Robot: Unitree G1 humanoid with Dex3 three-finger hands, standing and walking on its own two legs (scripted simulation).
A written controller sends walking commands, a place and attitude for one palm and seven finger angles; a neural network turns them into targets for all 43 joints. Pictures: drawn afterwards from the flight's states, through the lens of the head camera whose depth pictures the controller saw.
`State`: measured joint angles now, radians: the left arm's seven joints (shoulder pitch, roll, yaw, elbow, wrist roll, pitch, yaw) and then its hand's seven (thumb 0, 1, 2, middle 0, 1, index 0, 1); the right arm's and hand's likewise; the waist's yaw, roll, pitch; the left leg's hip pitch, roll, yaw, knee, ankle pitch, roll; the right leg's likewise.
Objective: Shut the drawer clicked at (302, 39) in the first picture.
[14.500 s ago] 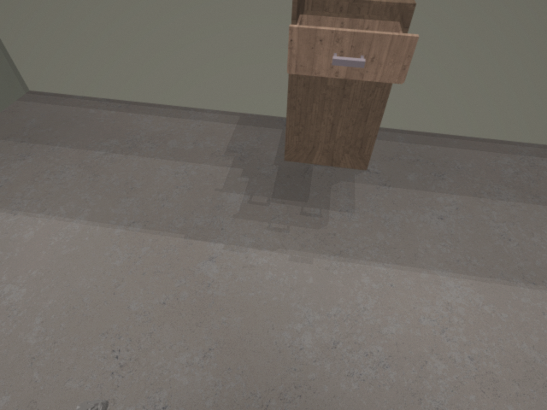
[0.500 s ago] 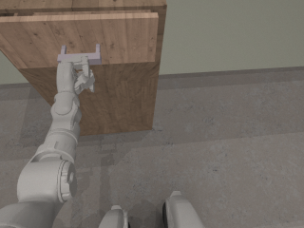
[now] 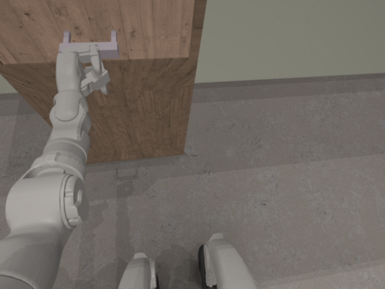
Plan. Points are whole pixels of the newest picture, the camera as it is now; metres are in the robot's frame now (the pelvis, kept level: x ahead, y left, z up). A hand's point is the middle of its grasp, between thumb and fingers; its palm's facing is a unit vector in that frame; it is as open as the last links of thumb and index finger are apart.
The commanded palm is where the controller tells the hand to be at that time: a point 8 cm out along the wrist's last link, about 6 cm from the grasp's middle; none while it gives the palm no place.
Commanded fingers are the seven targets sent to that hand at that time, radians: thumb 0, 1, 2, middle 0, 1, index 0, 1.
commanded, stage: pull the fist back off the drawer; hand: left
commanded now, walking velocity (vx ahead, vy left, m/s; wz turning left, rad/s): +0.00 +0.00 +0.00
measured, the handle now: (90, 43) +0.61 +0.14 +0.07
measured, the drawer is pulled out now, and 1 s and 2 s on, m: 0.00 0.00 0.00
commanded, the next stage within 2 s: draw the hand back to the body in 0.78 s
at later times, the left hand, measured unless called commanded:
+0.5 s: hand (110, 74) +0.53 +0.10 +0.07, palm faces -0.01 -1.00 -0.05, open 3.2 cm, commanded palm +0.50 +0.15 +0.07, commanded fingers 0.00 0.90 0.90 -1.40 -1.60 -1.40 -1.60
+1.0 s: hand (102, 90) +0.48 +0.11 +0.08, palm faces -0.01 -1.00 -0.03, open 3.3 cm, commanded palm +0.43 +0.17 +0.09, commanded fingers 0.00 0.90 0.90 -1.40 -1.60 -1.40 -1.60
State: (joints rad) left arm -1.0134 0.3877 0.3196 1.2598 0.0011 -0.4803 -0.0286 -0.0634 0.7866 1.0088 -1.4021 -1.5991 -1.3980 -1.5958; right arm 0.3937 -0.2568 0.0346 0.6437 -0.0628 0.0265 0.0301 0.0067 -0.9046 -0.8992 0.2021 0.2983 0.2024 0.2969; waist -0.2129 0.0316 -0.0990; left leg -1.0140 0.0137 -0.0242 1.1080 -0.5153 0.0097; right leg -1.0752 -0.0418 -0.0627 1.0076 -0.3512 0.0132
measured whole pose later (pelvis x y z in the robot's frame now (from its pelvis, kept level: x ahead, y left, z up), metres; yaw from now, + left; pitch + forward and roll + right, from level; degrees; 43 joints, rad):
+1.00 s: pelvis +0.03 +0.00 +0.02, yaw -1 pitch +20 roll -1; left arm -0.58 0.22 0.22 0.77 -0.09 -0.43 -0.04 0.02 0.90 0.90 -1.40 -1.60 -1.40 -1.60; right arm 0.32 -0.25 -0.02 0.58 -0.01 0.05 0.04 0.01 -0.91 -0.90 0.20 0.30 0.20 0.30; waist -0.10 0.03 -0.12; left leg -0.81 0.03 0.01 0.98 -0.53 0.00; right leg -0.90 -0.02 -0.03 0.93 -0.38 0.01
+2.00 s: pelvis +0.05 +0.00 +0.09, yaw +0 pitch -4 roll -1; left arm 0.44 0.30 0.24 -0.38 -0.05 -0.06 0.10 0.01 0.90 0.90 -1.41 -1.60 -1.40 -1.59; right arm 0.21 -0.22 0.04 0.61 -0.01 -0.09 -0.06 0.02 -0.90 -0.90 0.20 0.30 0.20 0.30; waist 0.06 0.07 0.02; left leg -0.04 0.01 0.00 0.43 -0.32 0.01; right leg -0.14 -0.03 -0.05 0.42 -0.21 0.02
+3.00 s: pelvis -0.02 +0.01 +0.07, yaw +0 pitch +0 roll +0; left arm 0.58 0.35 0.37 -0.52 -0.01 -0.22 0.13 0.01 0.89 0.90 -1.41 -1.60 -1.40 -1.59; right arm 0.19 -0.21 -0.01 0.55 0.00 -0.04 -0.08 0.02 -0.90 -0.90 0.20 0.30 0.20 0.30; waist 0.01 0.02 0.02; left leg -0.31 -0.01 0.02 0.59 -0.28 0.03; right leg -0.38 -0.05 -0.03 0.51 -0.13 0.03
